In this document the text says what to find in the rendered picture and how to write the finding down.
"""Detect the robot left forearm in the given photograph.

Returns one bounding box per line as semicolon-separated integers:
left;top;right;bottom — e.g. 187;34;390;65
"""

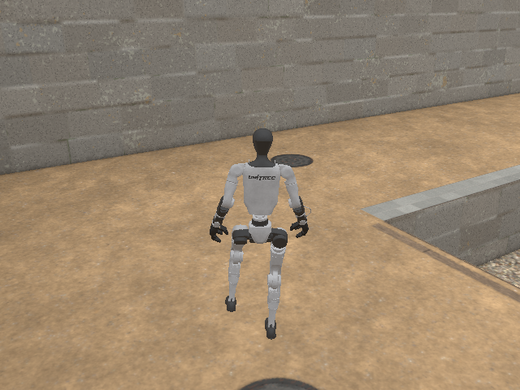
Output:
212;196;229;228

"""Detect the right robot hand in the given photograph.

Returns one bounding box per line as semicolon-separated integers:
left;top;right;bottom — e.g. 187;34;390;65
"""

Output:
290;222;309;238

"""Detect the right robot shin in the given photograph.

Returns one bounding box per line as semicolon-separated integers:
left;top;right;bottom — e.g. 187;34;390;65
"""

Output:
267;275;281;328

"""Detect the robot left upper arm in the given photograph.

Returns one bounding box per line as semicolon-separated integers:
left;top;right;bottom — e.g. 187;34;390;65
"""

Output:
221;163;245;209

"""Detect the left robot hand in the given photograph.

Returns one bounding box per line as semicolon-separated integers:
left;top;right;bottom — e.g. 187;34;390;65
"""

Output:
210;224;228;243

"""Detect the humanoid robot head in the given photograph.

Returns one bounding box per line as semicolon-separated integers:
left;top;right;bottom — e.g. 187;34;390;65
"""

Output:
248;128;275;167

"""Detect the robot right upper arm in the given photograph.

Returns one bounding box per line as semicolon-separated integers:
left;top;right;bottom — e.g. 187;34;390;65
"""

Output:
279;164;301;209

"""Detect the robot right forearm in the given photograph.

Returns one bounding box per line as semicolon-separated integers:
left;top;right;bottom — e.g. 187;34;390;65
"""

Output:
293;196;307;225

